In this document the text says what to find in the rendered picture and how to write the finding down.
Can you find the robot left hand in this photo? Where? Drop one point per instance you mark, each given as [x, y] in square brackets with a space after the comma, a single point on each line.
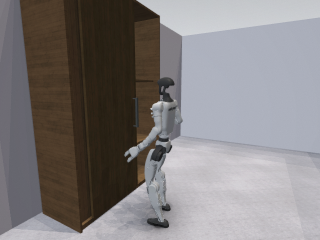
[133, 151]

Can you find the robot left upper arm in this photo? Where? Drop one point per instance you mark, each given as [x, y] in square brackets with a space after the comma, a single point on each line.
[157, 109]

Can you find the left robot shin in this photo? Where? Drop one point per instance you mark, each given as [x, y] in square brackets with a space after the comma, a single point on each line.
[156, 201]

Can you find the robot right upper arm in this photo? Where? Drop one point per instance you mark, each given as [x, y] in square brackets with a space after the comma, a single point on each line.
[178, 120]

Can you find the wardrobe door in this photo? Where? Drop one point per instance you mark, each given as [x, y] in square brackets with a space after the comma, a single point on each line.
[107, 41]
[73, 25]

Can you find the left robot forearm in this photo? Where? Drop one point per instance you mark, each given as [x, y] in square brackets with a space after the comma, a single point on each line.
[151, 137]

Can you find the handle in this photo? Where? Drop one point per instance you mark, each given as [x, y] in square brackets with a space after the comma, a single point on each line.
[136, 112]

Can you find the robot left thigh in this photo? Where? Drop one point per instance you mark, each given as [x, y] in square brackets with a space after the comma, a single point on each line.
[151, 164]

